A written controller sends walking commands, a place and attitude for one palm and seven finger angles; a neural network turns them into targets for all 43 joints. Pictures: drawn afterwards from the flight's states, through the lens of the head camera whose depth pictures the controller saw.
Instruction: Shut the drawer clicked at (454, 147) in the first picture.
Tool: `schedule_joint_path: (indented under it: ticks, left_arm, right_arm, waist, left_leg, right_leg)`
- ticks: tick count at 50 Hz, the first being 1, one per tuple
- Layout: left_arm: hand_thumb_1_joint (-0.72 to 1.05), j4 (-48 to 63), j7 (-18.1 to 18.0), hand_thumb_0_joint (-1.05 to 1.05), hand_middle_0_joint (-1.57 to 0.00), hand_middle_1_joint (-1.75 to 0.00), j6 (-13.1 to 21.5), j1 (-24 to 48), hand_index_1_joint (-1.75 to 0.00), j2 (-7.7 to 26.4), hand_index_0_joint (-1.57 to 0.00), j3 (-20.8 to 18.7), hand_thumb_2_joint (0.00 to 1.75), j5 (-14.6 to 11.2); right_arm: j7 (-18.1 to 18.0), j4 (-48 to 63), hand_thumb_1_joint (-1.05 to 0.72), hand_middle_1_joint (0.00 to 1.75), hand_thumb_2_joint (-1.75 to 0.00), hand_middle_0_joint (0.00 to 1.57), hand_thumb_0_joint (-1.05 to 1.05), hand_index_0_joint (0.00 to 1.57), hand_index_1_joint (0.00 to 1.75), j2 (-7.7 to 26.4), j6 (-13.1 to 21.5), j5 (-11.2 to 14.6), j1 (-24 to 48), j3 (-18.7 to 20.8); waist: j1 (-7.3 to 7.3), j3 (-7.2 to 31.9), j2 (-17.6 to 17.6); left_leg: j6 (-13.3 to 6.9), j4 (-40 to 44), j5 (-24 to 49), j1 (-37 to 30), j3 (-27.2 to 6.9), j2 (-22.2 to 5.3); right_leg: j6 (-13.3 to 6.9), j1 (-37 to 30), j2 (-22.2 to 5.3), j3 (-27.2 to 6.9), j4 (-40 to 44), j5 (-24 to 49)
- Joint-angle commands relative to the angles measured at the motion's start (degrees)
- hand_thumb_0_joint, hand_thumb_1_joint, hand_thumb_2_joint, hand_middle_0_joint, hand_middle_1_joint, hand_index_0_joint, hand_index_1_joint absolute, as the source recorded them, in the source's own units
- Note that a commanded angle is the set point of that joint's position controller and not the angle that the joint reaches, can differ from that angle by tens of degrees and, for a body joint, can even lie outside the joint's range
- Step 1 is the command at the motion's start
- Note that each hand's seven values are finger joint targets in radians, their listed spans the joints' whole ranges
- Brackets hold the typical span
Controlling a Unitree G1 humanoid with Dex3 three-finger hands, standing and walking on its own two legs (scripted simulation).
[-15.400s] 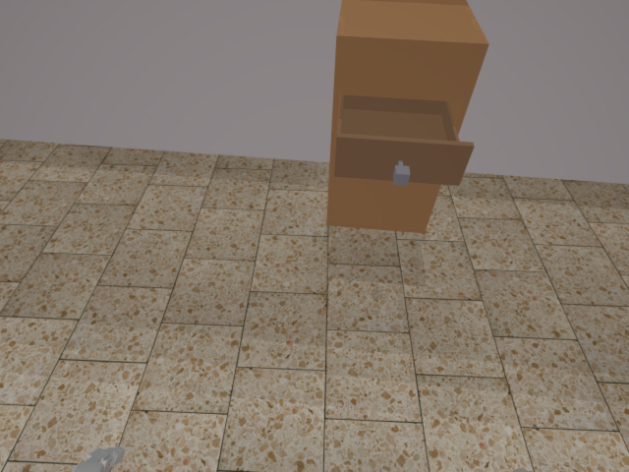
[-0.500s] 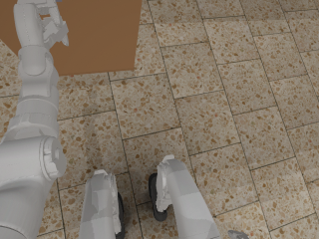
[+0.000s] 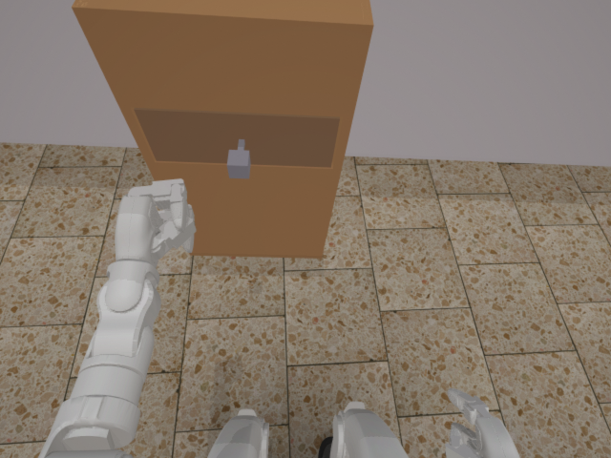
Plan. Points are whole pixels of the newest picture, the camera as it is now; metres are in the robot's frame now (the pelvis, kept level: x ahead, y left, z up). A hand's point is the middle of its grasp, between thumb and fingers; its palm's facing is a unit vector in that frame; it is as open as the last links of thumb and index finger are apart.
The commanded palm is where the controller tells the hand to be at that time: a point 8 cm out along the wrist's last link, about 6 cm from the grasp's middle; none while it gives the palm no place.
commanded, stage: draw the hand back to the body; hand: left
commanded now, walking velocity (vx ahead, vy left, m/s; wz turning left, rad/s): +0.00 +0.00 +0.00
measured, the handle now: (240, 156) +0.66 +0.13 -0.12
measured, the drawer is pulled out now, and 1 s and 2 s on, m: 0.00 0.00 0.00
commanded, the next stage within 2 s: step back with the hand held close in 0.92 s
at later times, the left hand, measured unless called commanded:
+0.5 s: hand (55, 258) +0.28 +0.21 +0.19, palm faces +0.21 -0.93 -0.32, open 3.2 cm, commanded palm +0.23 +0.26 +0.20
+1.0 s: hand out of the picture +0.21 +0.24 +0.25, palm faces +0.39 -0.84 -0.38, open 3.2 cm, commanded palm +0.16 +0.28 +0.28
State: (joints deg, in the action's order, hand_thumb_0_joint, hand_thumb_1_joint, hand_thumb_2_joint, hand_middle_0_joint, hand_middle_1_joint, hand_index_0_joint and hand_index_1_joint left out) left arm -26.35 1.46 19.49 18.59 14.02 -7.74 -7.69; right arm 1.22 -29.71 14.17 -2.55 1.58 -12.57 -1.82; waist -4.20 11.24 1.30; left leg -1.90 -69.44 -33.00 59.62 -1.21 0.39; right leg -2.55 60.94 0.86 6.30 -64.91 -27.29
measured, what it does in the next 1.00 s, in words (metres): rises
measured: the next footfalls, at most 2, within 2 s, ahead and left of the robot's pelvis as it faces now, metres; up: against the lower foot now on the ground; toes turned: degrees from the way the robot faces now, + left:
none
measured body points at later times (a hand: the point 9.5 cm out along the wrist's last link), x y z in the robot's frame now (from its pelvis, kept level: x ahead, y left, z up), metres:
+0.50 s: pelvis +0.04 +0.01 +0.09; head +0.03 -0.01 +0.54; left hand +0.26 +0.26 +0.21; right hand +0.21 -0.20 +0.00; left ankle -0.01 +0.10 -0.64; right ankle +0.03 -0.10 -0.64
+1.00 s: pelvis +0.03 +0.00 +0.10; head +0.01 -0.03 +0.55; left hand +0.18 +0.28 +0.27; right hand +0.22 -0.22 +0.02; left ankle -0.01 +0.10 -0.64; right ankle +0.03 -0.10 -0.64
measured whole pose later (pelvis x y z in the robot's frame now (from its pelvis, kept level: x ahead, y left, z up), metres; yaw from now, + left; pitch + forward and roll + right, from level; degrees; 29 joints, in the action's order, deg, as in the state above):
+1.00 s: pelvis +0.03 +0.00 +0.10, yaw +0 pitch -4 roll -1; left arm 25.4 -6.0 3.1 -30.1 18.3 -15.4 -4.5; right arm -4.5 -33.8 13.0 5.3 0.8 -12.1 -2.1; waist 3.6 -0.2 4.3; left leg -1.7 -27.4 -18.4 5.5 0.3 0.8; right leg -2.1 8.2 1.8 3.4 -25.9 -14.2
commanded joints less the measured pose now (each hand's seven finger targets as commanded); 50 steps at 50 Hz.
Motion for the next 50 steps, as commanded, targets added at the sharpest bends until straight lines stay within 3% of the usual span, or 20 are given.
schedule_joint_path:
  ticks: [1,2,3,4,6,10,12,14,16,20,24,30,32,35,37,39,41,45,48,50]
  left_arm:
    - [0.9,9.54,3.99,0.0,-1.4,-1.6,1.94,4.98,-1.6,6.17,-1.4,-0.43,0.9,-0.64]
    - [0.9,12.9,4.54,0.0,-1.4,-1.6,1.52,2.86,-1.6,7.03,-1.4,-1.17,0.9,-1.62]
    - [0.9,17.09,0.26,0.0,-1.4,-1.6,-3.12,-1.78,-1.6,12.69,-1.4,-0.41,0.9,3.51]
    - [0.9,23.86,-1.95,0.0,-1.4,-1.6,-5.36,-3.22,-1.6,10.01,-1.4,1.14,0.9,3.42]
    - [0.9,29.37,-4.51,0.0,-1.4,-1.6,-8.21,-8.02,-1.6,10.19,-1.4,1.41,0.9,3.7]
    - [0.9,34.27,-9.26,0.0,-1.4,-1.6,-12.05,-6.61,-1.6,12.44,-1.4,0.63,0.9,4.49]
    - [0.9,34.51,-10.09,0.0,-1.4,-1.6,-12.98,-7.83,-1.6,11.54,-1.4,1.13,0.9,4.94]
    - [0.9,37.1,-10.18,0.0,-1.4,-1.6,-13.46,-10.29,-1.6,10.74,-1.4,1.75,0.9,5.01]
    - [0.9,38.07,-9.77,0.0,-1.4,-1.6,-14.28,-16.92,-1.6,9.99,-1.4,1.47,0.9,4.75]
    - [0.9,46.26,-8.86,0.0,-1.4,-1.6,-14.81,-28.84,-1.6,10.4,-1.4,-0.17,0.9,3.99]
    - [0.9,52.17,-8.32,0.0,-1.4,-1.6,-15.03,-35.36,-1.6,12.88,-1.4,-5.33,0.9,3.55]
    - [0.9,63.38,-8.18,0.0,-1.4,-1.6,-14.01,-38.75,-1.6,16.2,-1.4,-11.74,0.9,2.97]
    - [0.9,66.11,-8.24,0.0,-1.4,-1.6,-13.51,-40.59,-1.6,15.74,-1.4,-12.41,0.9,2.88]
    - [0.9,69.64,-8.42,0.0,-1.4,-1.6,-12.78,-43.04,-1.6,16.53,-1.4,-14.24,0.9,2.96]
    - [0.9,71.42,-8.58,0.0,-1.4,-1.6,-12.34,-45.16,-1.6,17.43,-1.4,-16.46,0.9,2.76]
    - [0.9,64.56,-8.1,0.0,-1.4,-1.6,-12.81,-47.18,-1.6,13.26,-1.4,-13.8,0.9,2.96]
    - [0.9,59.81,-7.61,0.0,-1.4,-1.6,-13.35,-46.67,-1.6,11.09,-1.4,-12.16,0.9,2.86]
    - [0.9,61.79,-7.95,0.0,-1.4,-1.6,-12.34,-43.52,-1.6,14.2,-1.4,-14.33,0.9,3.1]
    - [0.9,68.2,-8.53,0.0,-1.4,-1.6,-11.23,-43.45,-1.6,16.12,-1.4,-15.38,0.9,3.42]
    - [0.9,69.88,-9.01,0.0,-1.4,-1.6,-11.34,-43.66,-1.6,17.57,-1.4,-16.23,0.9,3.55]
  right_arm:
    - [-0.92,6.84,-0.9,0.3,-0.9,0.2,0.0,0.2,0.3,8.34,1.12,0.76,-4.84,3.49]
    - [-1.11,8.17,-0.9,0.3,-0.9,0.2,0.0,0.2,0.3,8.34,0.98,1.09,-4.05,3.6]
    - [-1.78,10.12,-0.9,0.3,-0.9,0.2,0.0,0.2,0.3,7.21,-1.67,1.77,-2.1,4.1]
    - [-2.47,12.41,-0.9,0.3,-0.9,0.2,0.0,0.2,0.3,5.91,-2.33,1.96,-1.48,3.8]
    - [-3.55,13.34,-0.9,0.3,-0.9,0.2,0.0,0.2,0.3,5.63,-2.32,1.97,0.12,3.02]
    - [-6.25,13.06,-0.9,0.3,-0.9,0.2,0.0,0.2,0.3,5.78,-1.45,1.68,2.47,1.8]
    - [-7.05,12.32,-0.9,0.3,-0.9,0.2,0.0,0.2,0.3,5.76,-0.31,1.57,2.84,1.44]
    - [-7.37,11.73,-0.9,0.3,-0.9,0.2,0.0,0.2,0.3,5.64,1.21,1.51,3.32,1.28]
    - [-7.37,10.96,-0.9,0.3,-0.9,0.2,0.0,0.2,0.3,5.36,2.62,1.53,3.46,1.11]
    - [-6.62,10.0,-0.9,0.3,-0.9,0.2,0.0,0.2,0.3,5.13,5.31,1.13,4.8,0.78]
    - [-6.13,8.82,-0.9,0.3,-0.9,0.2,0.0,0.2,0.3,4.78,6.67,0.39,5.91,0.85]
    - [-5.78,7.65,-0.9,0.3,-0.9,0.2,0.0,0.2,0.3,4.14,8.72,-0.24,6.84,0.92]
    - [-5.68,7.36,-0.9,0.3,-0.9,0.2,0.0,0.2,0.3,3.79,9.64,-0.31,6.69,0.93]
    - [-5.49,6.78,-0.9,0.3,-0.9,0.2,0.0,0.2,0.3,4.0,11.2,-0.41,6.64,1.15]
    - [-5.54,6.57,-0.9,0.3,-0.9,0.2,0.0,0.2,0.3,3.93,11.86,-0.44,6.77,1.52]
    - [-5.41,5.32,-0.9,0.3,-0.9,0.2,0.0,0.2,0.3,4.01,11.57,-0.56,6.53,1.84]
    - [-5.47,4.73,-0.9,0.3,-0.9,0.2,0.0,0.2,0.3,4.56,10.65,-0.26,6.53,2.22]
    - [-6.15,5.03,-0.9,0.3,-0.9,0.2,0.0,0.2,0.3,4.74,10.4,-0.57,7.36,2.25]
    - [-6.33,5.77,-0.9,0.3,-0.9,0.2,0.0,0.2,0.3,4.28,11.75,-0.88,7.66,2.06]
    - [-6.3,5.51,-0.9,0.3,-0.9,0.2,0.0,0.2,0.3,4.29,12.73,-1.09,7.73,1.61]
  waist:
    - [0.13,14.45,3.85]
    - [1.05,15.97,3.91]
    - [4.24,22.57,6.31]
    - [3.38,20.95,6.97]
    - [3.46,17.34,7.72]
    - [1.63,5.5,-0.33]
    - [1.9,2.56,-0.21]
    - [2.75,2.88,2.25]
    - [3.8,2.45,2.33]
    - [5.39,1.31,2.59]
    - [5.95,-3.23,-2.34]
    - [6.7,-4.76,3.12]
    - [6.79,-4.78,4.39]
    - [7.22,-5.55,4.64]
    - [7.58,-5.42,3.92]
    - [6.76,-9.71,-1.79]
    - [6.08,-13.9,-3.87]
    - [7.0,-11.19,0.04]
    - [7.85,-4.0,3.68]
    - [8.22,-3.66,5.71]
  left_leg:
    - [0.74,13.59,16.87,-14.17,0.05,0.49]
    - [0.8,14.9,18.99,-16.48,0.28,0.45]
    - [1.41,20.9,22.26,-25.17,0.91,0.41]
    - [1.52,22.45,24.95,-27.95,0.81,0.22]
    - [2.1,24.62,27.64,-30.91,-0.95,-0.93]
    - [0.6,29.68,20.66,-30.36,-1.62,-1.89]
    - [0.48,32.56,19.76,-33.55,-1.75,-1.89]
    - [0.64,35.0,21.43,-38.08,-2.17,-1.99]
    - [0.89,36.69,24.85,-41.36,-2.28,-2.08]
    - [1.6,39.5,34.18,-46.69,-2.82,-2.75]
    - [1.12,42.0,35.5,-47.74,-1.38,-2.9]
    - [0.9,43.98,34.79,-50.21,-0.52,-2.13]
    - [0.88,44.51,34.73,-51.22,-0.34,-2.08]
    - [1.09,44.86,35.63,-51.89,-0.86,-2.13]
    - [0.82,44.95,34.75,-52.42,-0.3,-2.2]
    - [0.31,45.04,32.69,-51.18,0.03,-2.19]
    - [-0.06,45.25,29.12,-50.1,0.16,-2.24]
    - [-0.43,45.75,25.75,-50.62,0.01,-1.61]
    - [-0.45,45.71,29.08,-52.52,0.28,-1.41]
    - [0.04,45.92,30.79,-52.34,-0.2,-1.4]
  right_leg:
    - [0.65,-22.81,0.26,-5.02,11.74,14.44]
    - [0.7,-25.77,0.16,-5.11,12.63,16.65]
    - [-0.14,-33.46,-1.05,-7.06,15.42,16.96]
    - [0.04,-34.88,-1.1,-6.21,16.53,18.99]
    - [0.17,-34.26,-1.28,-5.4,18.07,18.97]
    - [0.56,-37.4,-1.48,-5.35,23.94,16.0]
    - [0.65,-38.5,-1.54,-5.07,26.63,14.91]
    - [0.43,-40.81,-1.71,-4.85,28.57,15.51]
    - [0.37,-43.58,-1.57,-4.71,30.25,17.71]
    - [0.37,-48.98,-1.93,-4.1,33.4,23.38]
    - [0.84,-51.88,-1.98,-4.14,36.65,26.93]
    - [0.56,-54.92,-1.88,-4.95,39.85,28.1]
    - [0.67,-55.27,-1.94,-5.04,40.38,28.0]
    - [0.59,-55.53,-1.59,-4.95,41.07,27.96]
    - [0.77,-55.8,-1.7,-5.13,41.38,28.25]
    - [1.02,-54.08,-1.61,-4.85,41.97,27.31]
    - [1.22,-51.86,-1.6,-5.2,43.36,23.99]
    - [1.09,-53.14,-2.0,-5.91,43.81,20.2]
    - [0.95,-57.46,-2.51,-6.33,42.57,24.2]
    - [0.71,-58.52,-2.4,-6.29,42.35,25.97]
